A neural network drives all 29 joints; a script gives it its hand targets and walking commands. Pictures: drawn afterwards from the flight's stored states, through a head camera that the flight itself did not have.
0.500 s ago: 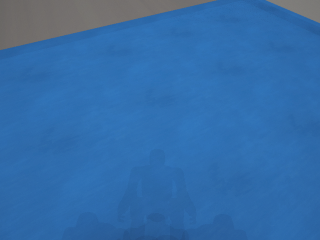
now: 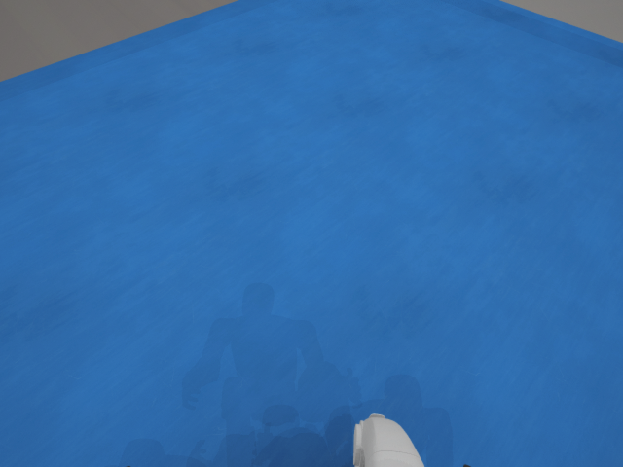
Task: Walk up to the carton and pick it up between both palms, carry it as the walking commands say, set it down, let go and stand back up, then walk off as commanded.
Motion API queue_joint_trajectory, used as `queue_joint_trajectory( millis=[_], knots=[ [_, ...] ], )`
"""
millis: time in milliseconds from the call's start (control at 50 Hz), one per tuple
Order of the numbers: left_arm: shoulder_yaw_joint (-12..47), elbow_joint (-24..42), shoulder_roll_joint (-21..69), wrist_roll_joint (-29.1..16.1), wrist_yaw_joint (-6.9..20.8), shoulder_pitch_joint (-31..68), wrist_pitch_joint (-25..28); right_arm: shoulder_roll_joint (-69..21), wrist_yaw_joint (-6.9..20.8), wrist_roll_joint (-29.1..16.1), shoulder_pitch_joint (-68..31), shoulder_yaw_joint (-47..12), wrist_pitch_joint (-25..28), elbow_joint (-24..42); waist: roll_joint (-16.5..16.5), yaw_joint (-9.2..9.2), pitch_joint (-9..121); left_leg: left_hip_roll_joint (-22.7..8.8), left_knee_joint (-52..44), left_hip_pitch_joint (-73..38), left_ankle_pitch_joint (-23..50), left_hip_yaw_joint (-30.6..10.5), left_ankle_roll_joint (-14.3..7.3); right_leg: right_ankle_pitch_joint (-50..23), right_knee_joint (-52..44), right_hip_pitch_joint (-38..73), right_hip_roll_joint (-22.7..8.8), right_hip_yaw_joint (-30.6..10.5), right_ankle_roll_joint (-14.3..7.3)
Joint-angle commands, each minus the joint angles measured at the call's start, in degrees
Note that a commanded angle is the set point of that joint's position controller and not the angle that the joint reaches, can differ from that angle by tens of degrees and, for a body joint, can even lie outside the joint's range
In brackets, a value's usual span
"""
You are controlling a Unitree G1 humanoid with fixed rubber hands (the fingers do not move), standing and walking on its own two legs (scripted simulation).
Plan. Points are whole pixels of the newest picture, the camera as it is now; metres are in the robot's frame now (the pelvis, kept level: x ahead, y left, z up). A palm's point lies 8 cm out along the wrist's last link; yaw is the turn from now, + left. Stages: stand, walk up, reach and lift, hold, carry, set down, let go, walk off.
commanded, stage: walk up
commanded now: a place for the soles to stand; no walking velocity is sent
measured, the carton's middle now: out of the picture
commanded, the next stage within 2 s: none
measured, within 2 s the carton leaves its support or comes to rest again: neither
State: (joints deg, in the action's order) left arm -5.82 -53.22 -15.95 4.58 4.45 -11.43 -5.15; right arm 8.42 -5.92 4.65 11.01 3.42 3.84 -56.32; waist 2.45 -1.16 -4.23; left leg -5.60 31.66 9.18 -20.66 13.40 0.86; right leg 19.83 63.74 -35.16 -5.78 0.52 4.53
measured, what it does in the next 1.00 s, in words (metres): steps to the right, turning right: right foot, then left foot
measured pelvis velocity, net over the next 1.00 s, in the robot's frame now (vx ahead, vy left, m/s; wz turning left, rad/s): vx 0.29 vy -0.37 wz -0.97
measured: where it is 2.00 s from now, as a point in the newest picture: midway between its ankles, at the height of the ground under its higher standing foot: (621, 382)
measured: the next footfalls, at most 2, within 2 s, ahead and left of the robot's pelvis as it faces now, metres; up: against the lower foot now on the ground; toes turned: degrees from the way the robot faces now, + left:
right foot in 0.26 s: +0.17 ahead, -0.31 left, +0.00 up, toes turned -22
left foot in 0.62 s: +0.40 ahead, -0.16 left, +0.00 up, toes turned -32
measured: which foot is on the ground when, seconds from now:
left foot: down 0.00-0.26, up 0.28-0.60, down 0.62-1.00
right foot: up 0.00-0.24, down 0.26-0.62, up 0.64-1.00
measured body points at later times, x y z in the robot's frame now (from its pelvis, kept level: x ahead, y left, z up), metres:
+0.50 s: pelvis +0.15 -0.17 +0.00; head +0.17 -0.21 +0.45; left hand +0.33 +0.02 -0.12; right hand +0.17 -0.46 -0.13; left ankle +0.27 -0.08 -0.69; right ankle +0.13 -0.29 -0.73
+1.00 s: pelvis +0.29 -0.37 +0.00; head +0.28 -0.36 +0.45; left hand +0.62 -0.38 -0.09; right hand +0.04 -0.49 -0.13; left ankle +0.36 -0.14 -0.73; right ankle +0.25 -0.62 -0.66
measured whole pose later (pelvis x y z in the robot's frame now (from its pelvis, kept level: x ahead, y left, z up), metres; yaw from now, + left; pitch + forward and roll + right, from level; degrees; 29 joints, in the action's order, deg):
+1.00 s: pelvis +0.29 -0.37 +0.00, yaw -55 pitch -2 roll +1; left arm -3.9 -45.0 -17.6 2.7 9.5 -3.7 -3.5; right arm 15.9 -2.3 3.1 31.5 3.0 5.8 -49.7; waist 1.1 3.0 1.2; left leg -14.0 20.9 -7.5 -21.9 22.2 4.9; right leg 4.6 53.7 -42.1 -10.1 1.3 4.6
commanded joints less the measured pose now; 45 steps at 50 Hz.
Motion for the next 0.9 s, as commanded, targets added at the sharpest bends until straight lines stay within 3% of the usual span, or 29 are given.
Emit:
queue_joint_trajectory(
  millis=[0,60,100,140,160,180,200,220,240,260,280,320,360,420,480,520,540,560,580,600,620,640,680,720,760,780,800,840,880],
  knots=[
    [-1.3,11.6,-1.5,-1.1,3.0,11.8,1.1,14.7,0.8,1.0,0.9,3.0,1.8,5.1,-11.6,1.74,0.0,-21.0,-19.3,-0.6,0.7,-5.2,-13.7,-6.6,-2.2,-6.7,-8.3,-4.0,0.4],
    [-1.2,12.4,-1.4,-2.0,3.5,13.8,2.0,15.9,2.0,1.2,2.0,2.4,1.3,6.1,-13.0,2.59,-1.2,-19.1,-18.2,-2.8,1.8,0.3,-13.3,-6.7,-9.8,-4.4,-7.6,0.7,-0.4],
    [-1.4,12.3,-2.6,-1.7,3.3,13.5,2.8,16.7,2.6,0.8,3.0,2.1,0.5,6.3,-10.9,2.68,-0.1,-18.3,-15.6,-5.6,4.4,2.6,-13.3,-7.3,-14.2,-2.4,-3.9,6.0,-1.7],
    [-1.8,12.0,-3.6,-1.9,2.7,11.4,3.6,17.7,3.1,0.1,3.0,2.2,-0.5,6.9,-10.7,1.23,1.1,-16.9,-10.6,-5.3,8.4,5.2,-12.5,-5.1,-20.5,3.9,-0.8,8.8,-2.8],
    [-1.8,11.8,-4.2,-2.1,2.2,9.3,4.2,19.0,3.4,-0.4,2.7,2.4,-1.1,7.8,-8.6,-0.17,1.6,-15.8,-6.8,-3.9,8.3,6.1,-11.7,-3.7,-24.3,8.2,1.9,10.4,-3.6],
    [-1.9,10.1,-5.3,-2.1,1.3,4.4,5.0,19.4,4.0,-1.3,2.8,2.6,-1.6,8.1,-4.4,-3.16,3.3,-13.2,1.4,-1.1,14.2,8.7,-10.0,-9.7,-31.8,16.2,4.6,12.0,-4.6],
    [-3.3,7.5,-11.4,-1.7,0.0,-5.6,5.7,18.7,4.9,-1.9,0.8,2.7,-1.8,9.3,4.4,-9.41,8.3,-8.2,22.0,11.7,14.3,10.0,-6.8,-14.5,-35.0,33.6,3.6,4.3,-9.7],
    [-5.6,6.7,-21.2,-2.0,-1.2,-12.1,5.6,13.1,6.0,-1.6,-3.7,0.6,-1.2,14.1,19.6,-13.24,12.2,3.3,42.4,33.5,-20.6,6.6,-3.4,-20.1,-39.7,46.3,-5.0,-20.7,-18.5],
    [-5.0,7.9,-21.4,-3.7,-2.0,-11.8,5.1,10.8,5.8,-1.7,-5.0,-0.4,-0.6,18.1,16.7,-11.36,13.8,4.0,46.5,41.4,-24.8,-5.2,-3.0,-21.3,-42.0,50.8,-8.2,-35.9,-22.8],
    [-5.0,8.7,-19.2,-4.0,-3.0,-10.5,4.9,10.9,5.9,-2.6,-5.7,-1.0,0.2,19.5,11.1,-10.77,16.6,1.8,44.0,40.5,-20.5,-10.6,-1.9,-28.0,-42.5,49.7,-10.8,-38.2,-26.5],
    [-4.7,9.5,-17.3,-3.9,-3.1,-8.9,5.0,9.6,6.2,-2.2,-4.8,-1.0,0.7,19.7,8.0,-9.06,16.7,-0.2,41.7,40.5,-17.2,-11.6,-1.7,-29.4,-39.5,47.9,-10.3,-32.6,-26.3],
    [-3.6,11.8,-12.4,-4.0,-3.2,0.0,5.2,10.7,6.3,-2.1,1.6,0.0,0.7,16.3,5.1,-3.61,16.0,-3.2,30.7,32.3,-11.3,-14.4,-0.2,-22.4,-39.2,39.0,-5.6,-22.2,-21.2],
    [-2.8,13.9,-9.6,-3.6,-2.0,6.0,4.9,12.6,6.0,-1.5,3.4,0.9,0.4,15.4,6.3,-1.44,16.3,-1.3,22.1,20.7,-7.0,-14.6,-0.1,-15.2,-41.4,27.4,-2.6,-21.6,-19.4],
    [-1.8,15.1,-9.1,-3.3,-0.4,9.9,4.3,12.3,6.0,-2.8,6.1,1.1,0.1,15.4,9.5,-0.13,14.2,1.5,20.1,14.4,-2.3,-11.7,-0.8,1.7,-47.1,16.2,-2.2,-25.6,-20.3],
    [-0.7,14.6,-7.9,-2.8,1.4,12.9,4.0,11.7,5.4,-3.0,7.4,1.3,0.3,17.5,4.3,2.79,8.1,1.9,13.0,6.7,3.8,-12.6,-3.3,14.8,-44.2,3.0,0.0,-26.2,-17.0],
    [-0.3,13.9,-6.8,-2.3,2.1,12.1,4.5,11.1,4.6,-2.9,11.5,1.2,1.2,17.0,0.7,5.37,8.0,3.1,3.6,-7.4,11.1,-11.2,-4.1,19.5,-39.5,-5.6,3.0,-22.0,-12.3],
    [0.4,13.4,-5.7,-2.2,2.5,11.7,4.5,13.0,4.1,-2.6,13.7,1.9,1.5,16.3,-3.2,6.98,8.7,-0.1,-2.2,-16.1,7.2,-15.6,-5.7,20.1,-32.6,-11.2,6.7,-17.4,-8.7],
    [0.9,14.0,-3.8,-2.0,3.0,11.2,4.4,17.5,3.0,-1.6,16.6,3.2,1.8,15.7,-14.2,8.89,8.5,-13.0,-14.7,-18.0,-11.3,-30.1,-9.7,16.9,-19.6,-14.2,10.3,-9.3,-4.8],
    [0.3,13.0,-3.8,-0.2,3.1,10.0,3.5,20.1,1.7,-0.1,12.9,3.9,2.1,16.2,-15.2,6.92,8.1,-25.5,-24.1,-13.6,-32.4,-47.3,-15.1,10.9,0.8,-15.3,6.9,-6.7,-1.3],
    [-0.4,12.4,-5.1,0.9,3.5,7.3,2.6,18.5,0.8,-0.4,8.2,2.7,2.2,17.6,-9.3,3.89,-0.9,-27.7,-26.7,-5.8,-38.2,-46.9,-15.2,7.9,9.0,-18.4,1.9,-6.5,0.6],
    [0.2,12.8,-4.8,1.6,3.8,7.5,2.6,17.2,0.9,-0.5,7.4,1.6,3.1,18.5,-7.3,3.33,-2.7,-26.8,-29.1,-5.0,-41.9,-45.0,-14.0,6.6,13.6,-21.4,1.4,-5.1,1.0],
    [0.1,14.6,-6.0,0.5,4.5,10.3,2.5,16.6,0.6,-0.2,4.6,0.7,3.5,18.5,-8.3,2.19,-6.9,-26.5,-26.4,-1.5,-37.4,-42.2,-14.4,6.5,13.9,-23.7,-1.5,-5.4,0.8],
    [-0.3,14.2,-6.6,-0.7,5.0,11.5,2.3,15.2,1.4,-0.9,4.9,0.3,4.4,16.4,-9.2,2.67,-8.8,-23.2,-24.2,3.1,-30.1,-33.6,-12.7,3.3,11.3,-20.6,-5.3,-6.0,1.4],
    [0.4,13.5,-5.1,-0.8,5.2,11.4,2.0,14.4,1.7,-0.8,8.6,0.8,5.0,15.3,-9.8,3.2,-5.1,-19.8,-23.9,0.6,-24.0,-20.9,-10.9,-1.8,9.0,-17.3,-4.3,-5.3,1.0],
    [0.5,13.5,-4.6,-1.0,5.6,10.4,2.0,15.8,2.2,-1.0,7.8,1.4,5.6,15.1,-11.7,1.13,-0.8,-17.7,-24.4,-1.5,-21.2,-12.6,-9.4,-7.1,7.3,-13.8,-3.5,-5.2,1.5],
    [0.7,14.1,-4.1,-1.7,5.4,11.9,2.2,15.5,2.6,-0.7,9.1,1.2,5.4,15.1,-13.1,1.45,-0.6,-16.2,-25.4,-1.5,-19.0,-8.9,-9.2,-8.8,5.9,-12.5,-3.1,-4.0,1.4],
    [0.5,14.3,-4.0,-2.3,5.3,11.6,2.0,15.5,2.9,-0.8,8.3,1.0,5.1,15.4,-15.3,0.49,-1.4,-16.2,-25.7,-1.6,-18.5,-6.7,-9.0,-10.3,3.6,-12.7,-4.4,-3.5,1.6],
    [1.2,14.3,-3.5,-2.6,5.0,12.8,2.6,14.7,3.3,-1.3,10.0,0.8,4.8,14.9,-14.0,0.31,-1.4,-16.1,-26.7,-2.6,-14.6,-2.2,-8.7,-15.3,-2.2,-10.6,-3.9,-0.2,1.2],
    [1.6,14.5,-3.6,-2.2,5.1,16.1,2.8,14.1,3.5,-1.5,12.8,0.8,4.3,13.2,-13.2,2.21,-2.7,-17.5,-26.8,-6.7,-11.0,0.4,-9.2,-16.5,-8.4,-10.9,-4.2,1.9,0.6]
  ],
)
